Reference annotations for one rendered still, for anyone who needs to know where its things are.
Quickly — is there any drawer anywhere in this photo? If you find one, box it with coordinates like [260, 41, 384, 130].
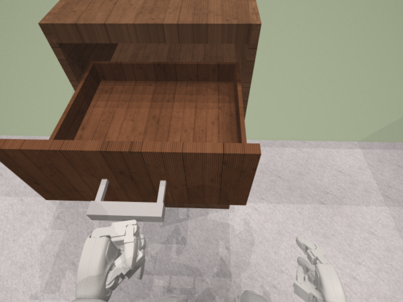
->
[0, 61, 261, 205]

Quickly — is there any left robot hand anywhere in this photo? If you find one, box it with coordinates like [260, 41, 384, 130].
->
[75, 220, 146, 302]

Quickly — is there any cabinet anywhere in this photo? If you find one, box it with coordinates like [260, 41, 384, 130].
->
[38, 0, 261, 209]

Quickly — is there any handle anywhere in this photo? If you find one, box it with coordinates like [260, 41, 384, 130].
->
[86, 179, 167, 222]

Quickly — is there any right robot hand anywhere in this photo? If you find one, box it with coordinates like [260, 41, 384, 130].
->
[293, 237, 347, 302]

